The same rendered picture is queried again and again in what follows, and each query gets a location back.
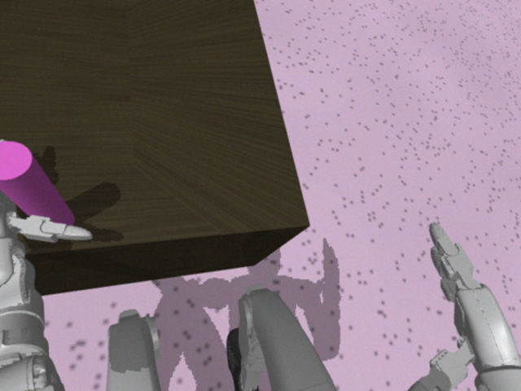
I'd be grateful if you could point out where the right robot hand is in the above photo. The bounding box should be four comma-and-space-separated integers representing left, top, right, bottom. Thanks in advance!
407, 222, 521, 391

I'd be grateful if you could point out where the right robot arm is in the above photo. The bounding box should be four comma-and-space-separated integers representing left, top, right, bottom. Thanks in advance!
475, 366, 521, 391

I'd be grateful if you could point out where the can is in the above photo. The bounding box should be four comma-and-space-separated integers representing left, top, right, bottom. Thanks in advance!
0, 141, 75, 226

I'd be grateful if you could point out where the left robot arm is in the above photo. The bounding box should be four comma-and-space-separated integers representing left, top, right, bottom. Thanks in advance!
0, 237, 65, 391

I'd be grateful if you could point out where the right robot foot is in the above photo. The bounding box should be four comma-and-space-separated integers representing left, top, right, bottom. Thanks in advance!
226, 328, 259, 391

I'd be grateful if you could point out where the left robot hand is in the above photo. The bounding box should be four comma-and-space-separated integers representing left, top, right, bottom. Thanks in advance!
0, 139, 93, 243

